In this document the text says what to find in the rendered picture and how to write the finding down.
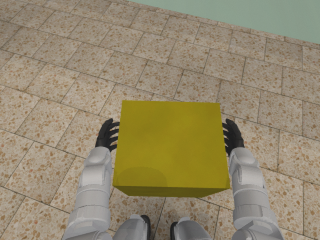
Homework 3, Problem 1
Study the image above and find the robot left upper arm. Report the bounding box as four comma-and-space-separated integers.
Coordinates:
65, 230, 113, 240

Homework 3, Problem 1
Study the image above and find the right robot forearm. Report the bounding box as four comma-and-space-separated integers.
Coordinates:
228, 147, 285, 240

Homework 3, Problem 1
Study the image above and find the robot right thigh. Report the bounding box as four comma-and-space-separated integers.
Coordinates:
174, 220, 213, 240

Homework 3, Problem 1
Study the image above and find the left robot forearm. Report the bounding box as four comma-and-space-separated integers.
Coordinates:
62, 146, 113, 240

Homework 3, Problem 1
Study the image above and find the robot left foot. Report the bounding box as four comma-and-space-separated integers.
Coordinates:
140, 215, 151, 240

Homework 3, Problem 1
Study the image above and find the carton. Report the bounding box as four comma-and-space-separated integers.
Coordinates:
112, 100, 231, 198

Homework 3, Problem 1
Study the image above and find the right robot hand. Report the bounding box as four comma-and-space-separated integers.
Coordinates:
222, 118, 245, 157

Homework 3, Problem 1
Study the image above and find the left robot hand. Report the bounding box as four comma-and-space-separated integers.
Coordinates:
95, 118, 120, 152

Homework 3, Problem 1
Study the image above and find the robot right upper arm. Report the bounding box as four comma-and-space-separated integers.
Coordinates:
231, 228, 281, 240

